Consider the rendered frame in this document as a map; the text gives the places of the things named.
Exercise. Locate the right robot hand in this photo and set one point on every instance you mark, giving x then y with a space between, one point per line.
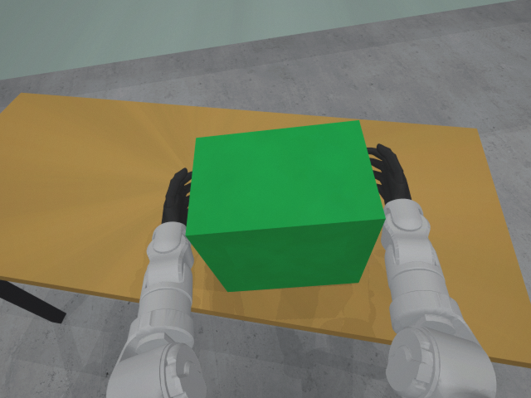
394 183

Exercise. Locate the robot right upper arm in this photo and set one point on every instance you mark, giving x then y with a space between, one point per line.
426 363

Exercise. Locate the carton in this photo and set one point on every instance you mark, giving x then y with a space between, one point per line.
284 208

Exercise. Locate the robot left upper arm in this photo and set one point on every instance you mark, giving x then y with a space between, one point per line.
169 371

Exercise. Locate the right robot forearm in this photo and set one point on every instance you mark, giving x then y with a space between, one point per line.
414 274

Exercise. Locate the table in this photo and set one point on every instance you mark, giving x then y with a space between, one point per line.
82 187

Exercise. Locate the left robot forearm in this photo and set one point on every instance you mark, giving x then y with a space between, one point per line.
166 297

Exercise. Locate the left robot hand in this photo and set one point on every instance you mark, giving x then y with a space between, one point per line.
175 207

